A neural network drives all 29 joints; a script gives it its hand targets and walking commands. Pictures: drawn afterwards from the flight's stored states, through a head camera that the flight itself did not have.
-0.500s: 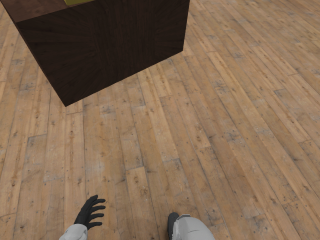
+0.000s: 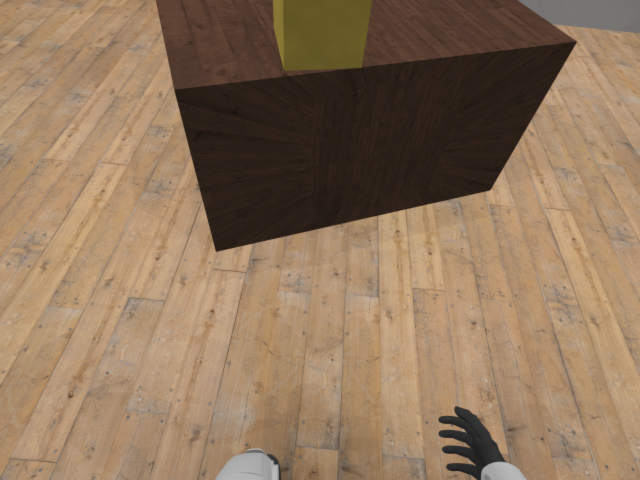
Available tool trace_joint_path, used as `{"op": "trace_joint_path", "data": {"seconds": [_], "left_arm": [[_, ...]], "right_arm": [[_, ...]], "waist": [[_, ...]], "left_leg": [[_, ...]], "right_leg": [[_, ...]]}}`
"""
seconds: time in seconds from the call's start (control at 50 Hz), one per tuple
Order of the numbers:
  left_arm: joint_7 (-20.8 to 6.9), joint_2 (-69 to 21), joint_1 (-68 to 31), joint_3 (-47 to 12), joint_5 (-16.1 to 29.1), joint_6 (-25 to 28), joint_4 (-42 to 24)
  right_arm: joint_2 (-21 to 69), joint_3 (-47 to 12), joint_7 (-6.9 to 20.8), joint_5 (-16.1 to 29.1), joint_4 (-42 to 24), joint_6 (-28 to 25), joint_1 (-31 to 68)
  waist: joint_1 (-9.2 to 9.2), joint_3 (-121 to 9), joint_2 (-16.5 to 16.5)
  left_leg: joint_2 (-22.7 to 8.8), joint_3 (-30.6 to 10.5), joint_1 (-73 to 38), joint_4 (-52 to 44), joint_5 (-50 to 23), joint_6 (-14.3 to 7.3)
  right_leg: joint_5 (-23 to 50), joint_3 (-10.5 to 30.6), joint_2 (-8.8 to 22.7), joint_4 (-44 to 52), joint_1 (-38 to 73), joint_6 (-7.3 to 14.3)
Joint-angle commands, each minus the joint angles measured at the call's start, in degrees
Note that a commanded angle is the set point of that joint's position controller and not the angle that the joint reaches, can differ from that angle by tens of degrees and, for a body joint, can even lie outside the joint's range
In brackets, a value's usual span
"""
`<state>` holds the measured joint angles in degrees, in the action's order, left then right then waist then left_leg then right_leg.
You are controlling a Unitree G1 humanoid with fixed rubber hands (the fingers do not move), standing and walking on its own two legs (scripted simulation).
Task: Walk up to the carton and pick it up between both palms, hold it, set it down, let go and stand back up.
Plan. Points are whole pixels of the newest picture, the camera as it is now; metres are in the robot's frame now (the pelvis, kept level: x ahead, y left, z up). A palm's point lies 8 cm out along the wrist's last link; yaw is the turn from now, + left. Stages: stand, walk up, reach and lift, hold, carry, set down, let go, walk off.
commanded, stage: walk up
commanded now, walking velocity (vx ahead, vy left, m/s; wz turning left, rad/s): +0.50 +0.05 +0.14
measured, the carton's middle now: (317, 11) +1.20 +0.12 +0.02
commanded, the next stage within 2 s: none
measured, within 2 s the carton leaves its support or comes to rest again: neither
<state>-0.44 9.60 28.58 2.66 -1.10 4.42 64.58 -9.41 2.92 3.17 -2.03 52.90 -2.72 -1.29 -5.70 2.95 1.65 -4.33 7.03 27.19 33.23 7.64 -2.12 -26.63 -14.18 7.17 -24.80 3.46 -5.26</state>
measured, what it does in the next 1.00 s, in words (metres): walks ahead: right foot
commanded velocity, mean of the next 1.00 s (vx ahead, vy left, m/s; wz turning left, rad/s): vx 0.49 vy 0.04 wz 0.06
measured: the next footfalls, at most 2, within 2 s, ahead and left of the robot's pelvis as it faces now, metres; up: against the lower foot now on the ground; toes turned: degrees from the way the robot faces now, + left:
right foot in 0.56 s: +0.49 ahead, -0.13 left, +0.00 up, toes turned -10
left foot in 1.08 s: +0.74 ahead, +0.19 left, +0.00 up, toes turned +10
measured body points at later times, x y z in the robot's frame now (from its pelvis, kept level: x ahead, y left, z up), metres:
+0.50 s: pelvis +0.28 +0.01 +0.01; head +0.31 +0.02 +0.46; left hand +0.43 +0.22 -0.13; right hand +0.14 -0.19 -0.12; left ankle +0.11 +0.11 -0.72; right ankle +0.44 -0.14 -0.69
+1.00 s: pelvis +0.54 +0.03 +0.02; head +0.56 +0.03 +0.47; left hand +0.43 +0.25 -0.12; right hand +0.69 -0.19 -0.12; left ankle +0.69 +0.20 -0.68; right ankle +0.45 -0.12 -0.72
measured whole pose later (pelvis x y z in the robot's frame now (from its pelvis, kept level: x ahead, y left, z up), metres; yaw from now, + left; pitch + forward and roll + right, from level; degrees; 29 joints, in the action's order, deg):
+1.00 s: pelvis +0.54 +0.03 +0.02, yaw +1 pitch +0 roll +0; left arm 0.5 9.1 27.8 2.6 -1.4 3.5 62.4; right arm -11.9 4.0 4.1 -1.4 54.5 -0.3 -5.6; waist -5.0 2.0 -1.4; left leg -8.3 4.8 33.0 39.5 2.7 2.1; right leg -19.4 -10.1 6.7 -20.9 -0.3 -4.3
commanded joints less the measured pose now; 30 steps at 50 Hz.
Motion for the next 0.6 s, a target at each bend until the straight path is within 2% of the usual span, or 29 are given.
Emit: {"op": "trace_joint_path", "data": {"seconds": [0.0,0.02,0.04,0.06,0.08,0.12,0.14,0.16,0.2,0.22,0.26,0.28,0.32,0.36,0.38,0.4,0.42,0.44,0.46,0.48,0.5,0.52,0.54,0.56,0.58], "left_arm": [[0.28,3.68,2.89,0.75,1.69,0.40,-7.10],[0.16,8.11,-3.05,2.29,0.97,0.14,-7.64],[-0.25,8.77,-8.09,2.64,0.83,0.41,-8.51],[-0.34,8.16,-7.67,2.57,0.33,-0.04,-6.63],[-0.26,3.85,-6.42,1.69,0.15,-0.37,-6.33],[-0.12,0.90,-6.09,1.36,0.11,-1.20,-6.01],[-0.06,1.03,-6.44,1.55,0.23,-1.55,-5.86],[-0.17,1.35,-7.67,1.88,0.02,-2.22,-6.15],[-0.66,0.72,-7.83,1.67,0.12,-3.94,-6.29],[-1.01,0.74,-9.66,1.70,0.17,-4.39,-7.10],[-1.59,1.49,-16.11,1.60,-0.22,-4.66,-9.57],[-1.99,1.82,-18.65,1.60,-0.32,-4.64,-10.42],[-2.59,2.44,-22.85,1.31,-0.29,-4.32,-11.77],[-2.98,2.18,-27.26,0.72,-0.21,-3.72,-13.12],[-2.90,2.30,-30.00,0.65,-0.36,-3.15,-14.05],[-2.97,2.63,-32.32,0.41,-0.42,-2.65,-14.73],[-2.84,2.66,-32.88,0.15,-0.20,-2.30,-14.90],[-2.45,2.18,-31.63,0.14,0.07,-1.68,-16.54],[-2.07,4.11,-28.24,0.43,0.22,-1.39,-15.59],[-1.47,6.33,-23.62,1.48,0.02,-1.14,-14.01],[-0.90,7.44,-17.06,2.21,-0.43,-0.67,-11.53],[-0.29,9.93,-7.40,3.06,-0.63,-0.14,-8.71],[0.43,15.33,3.39,4.74,-1.20,0.15,-6.83],[0.76,19.60,7.03,5.59,-0.79,-0.49,-5.26],[1.60,22.76,7.52,6.37,0.61,-1.72,-4.01]], "right_arm": [[-19.33,5.74,-3.13,-0.43,7.56,-1.11,-33.22],[-18.57,5.57,-3.66,0.66,8.00,-0.38,-31.16],[-15.29,4.75,-3.49,0.47,7.09,-0.75,-26.89],[-14.24,4.08,-3.06,-0.31,4.97,-1.50,-24.48],[-13.13,3.33,-2.98,0.09,4.72,-2.19,-21.35],[-9.34,1.95,-2.49,0.82,5.09,-3.13,-18.25],[-7.48,1.45,-2.44,0.95,5.29,-3.46,-18.41],[-5.64,1.07,-2.59,0.92,5.80,-3.64,-20.04],[-4.12,0.62,-2.88,0.87,5.75,-3.95,-20.18],[-4.38,0.66,-2.98,0.69,5.77,-4.09,-21.38],[-4.05,0.06,-3.26,0.74,6.39,-4.13,-24.56],[-4.25,0.01,-3.41,0.83,6.58,-4.09,-25.49],[-4.69,-0.12,-3.69,0.82,6.84,-4.07,-27.24],[-6.52,0.24,-3.88,0.86,6.82,-3.88,-28.14],[-6.75,0.01,-3.97,0.89,7.12,-3.78,-30.58],[-7.00,0.03,-4.09,0.86,7.89,-3.70,-32.05],[-8.22,0.32,-4.26,0.59,8.07,-3.62,-32.03],[-6.68,0.37,-4.23,1.17,9.74,-2.96,-31.17],[-8.04,0.98,-4.25,1.00,9.76,-2.90,-30.80],[-9.03,1.29,-4.34,0.71,9.86,-2.75,-31.06],[-8.82,1.08,-4.27,1.01,10.43,-2.85,-31.85],[-8.25,0.79,-4.17,1.22,10.44,-2.97,-32.80],[-6.25,0.20,-3.95,1.95,8.61,-3.09,-32.58],[-4.03,-0.08,-3.94,2.66,7.42,-2.82,-33.21],[-9.97,3.04,-3.29,1.50,8.01,-2.16,-31.74]], "waist": [[14.85,-19.73,-26.67],[15.18,-17.97,-18.97],[13.94,-11.49,-13.40],[12.88,-7.49,0.18],[10.03,-4.16,1.24],[7.16,-3.13,-3.09],[6.69,-2.92,-6.82],[6.76,-2.14,-8.28],[5.42,0.29,-10.32],[5.51,1.87,-10.56],[6.89,4.97,-9.89],[7.44,6.13,-11.12],[8.36,6.95,-9.76],[9.28,8.67,-9.23],[10.41,9.25,-7.21],[11.61,9.10,-6.60],[11.55,8.82,-7.20],[8.77,7.61,-14.23],[8.09,4.54,-16.23],[6.19,1.80,-14.72],[3.14,-1.17,-10.28],[-0.46,-8.47,-3.43],[-4.70,-19.16,9.42],[-4.37,-21.61,16.76],[-3.18,-23.63,9.65]], "left_leg": [[-23.17,-39.55,-51.12,-15.21,10.05,-11.60],[-21.81,-40.73,-44.26,-19.97,14.71,-11.22],[-18.78,-34.29,-38.40,-20.30,7.15,-8.59],[-21.39,-32.16,-34.05,-16.73,-7.05,-5.92],[-19.48,-24.90,-28.13,-15.21,-16.25,-4.24],[-14.06,-16.71,-21.94,-14.36,-24.00,-2.23],[-12.47,-15.45,-21.02,-15.11,-23.38,-2.09],[-12.46,-14.95,-20.73,-16.53,-21.30,-2.77],[-13.10,-10.72,-18.36,-19.91,-17.69,-2.62],[-13.08,-9.95,-17.98,-20.91,-18.22,-2.92],[-13.07,-9.31,-18.23,-22.40,-19.29,-3.21],[-13.19,-9.29,-19.64,-22.84,-19.41,-3.11],[-12.49,-8.35,-22.31,-23.58,-20.41,-3.18],[-12.22,-6.70,-22.98,-23.76,-20.71,-3.48],[-11.51,-8.15,-23.81,-23.14,-22.47,-3.86],[-11.91,-8.40,-25.66,-22.81,-24.50,-4.40],[-12.27,-8.69,-26.83,-22.15,-26.72,-4.68],[-7.31,-3.71,-23.94,-20.66,-22.83,-4.37],[-6.67,-2.36,-25.05,-18.18,-25.74,-4.55],[-7.47,-2.70,-23.11,-12.56,-31.33,-4.47],[-7.06,-2.27,-19.25,-3.98,-34.63,-3.62],[-6.22,-2.38,-13.94,7.38,-26.67,-2.55],[-2.43,-1.10,-3.93,24.68,-2.25,-0.11],[3.89,-3.97,4.73,34.50,24.41,0.65],[2.55,-9.89,4.82,41.50,22.30,1.01]], "right_leg": [[-6.58,4.24,-4.14,-47.14,-40.51,3.98],[-3.86,9.34,-1.52,-49.13,-39.07,4.78],[-0.68,10.33,0.03,-50.43,-40.44,5.02],[4.05,12.45,0.01,-52.49,-41.87,4.62],[8.05,13.34,2.48,-49.93,-40.18,4.57],[11.56,13.97,2.98,-45.93,-35.15,4.66],[12.36,13.50,2.65,-44.22,-34.10,4.85],[12.23,12.84,2.42,-42.65,-34.91,4.29],[15.91,12.42,1.95,-40.34,-36.54,4.04],[17.66,11.75,1.71,-39.28,-38.41,3.89],[20.92,11.66,2.44,-34.59,-41.70,3.62],[22.61,11.71,2.88,-32.17,-43.73,3.54],[25.02,10.58,2.29,-26.27,-44.95,3.33],[25.52,8.60,1.62,-19.91,-44.17,3.33],[24.44,7.03,0.77,-17.01,-42.96,3.04],[23.48,5.62,-0.20,-14.37,-42.18,3.09],[22.07,5.06,-0.92,-12.79,-41.23,3.56],[18.62,4.82,-1.79,-10.55,-33.65,4.39],[17.19,2.80,-4.02,-10.20,-28.58,4.82],[16.46,2.13,-5.36,-9.97,-20.39,5.63],[19.34,2.19,-5.34,-7.49,-10.49,6.57],[19.70,4.91,-2.49,-7.58,2.57,7.26],[13.51,24.05,13.56,-3.37,15.91,10.93],[13.97,43.90,24.32,5.62,20.82,15.55],[13.73,58.64,28.83,10.30,16.73,18.21]]}}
